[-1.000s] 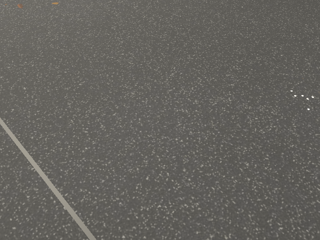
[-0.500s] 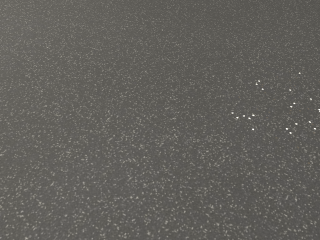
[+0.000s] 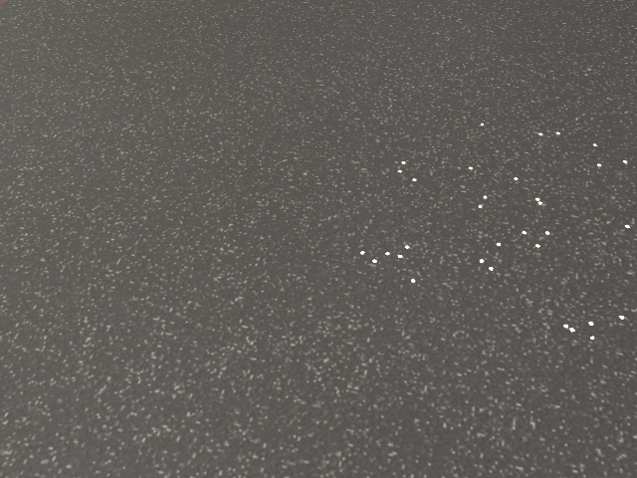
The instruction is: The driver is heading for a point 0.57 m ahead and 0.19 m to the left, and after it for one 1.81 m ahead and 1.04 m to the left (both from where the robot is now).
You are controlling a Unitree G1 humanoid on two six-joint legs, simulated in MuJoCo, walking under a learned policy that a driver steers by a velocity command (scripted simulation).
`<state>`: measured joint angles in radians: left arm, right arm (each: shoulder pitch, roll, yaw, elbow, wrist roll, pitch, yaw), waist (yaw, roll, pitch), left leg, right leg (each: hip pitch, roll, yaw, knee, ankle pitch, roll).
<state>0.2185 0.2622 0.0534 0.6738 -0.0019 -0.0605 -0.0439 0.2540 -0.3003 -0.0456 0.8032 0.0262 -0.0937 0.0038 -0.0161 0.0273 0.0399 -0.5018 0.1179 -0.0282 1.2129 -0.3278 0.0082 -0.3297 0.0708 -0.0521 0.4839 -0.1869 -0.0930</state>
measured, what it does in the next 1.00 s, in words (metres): walks ahead, turning left: left foot, then right foot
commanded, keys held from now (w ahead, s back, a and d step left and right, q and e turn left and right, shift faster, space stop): w+q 1.00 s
